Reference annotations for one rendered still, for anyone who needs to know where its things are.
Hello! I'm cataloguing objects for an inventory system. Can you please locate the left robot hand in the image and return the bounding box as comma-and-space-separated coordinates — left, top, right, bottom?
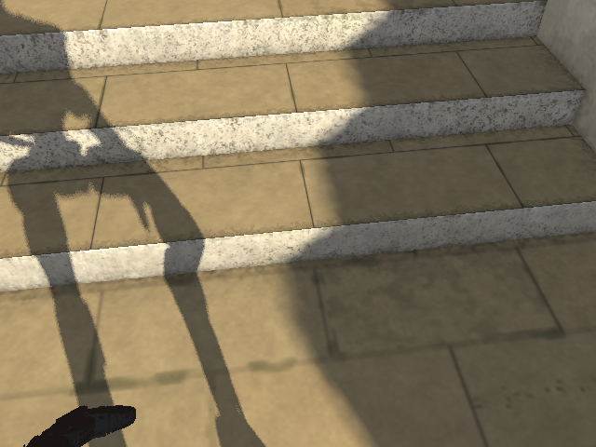
23, 405, 136, 447

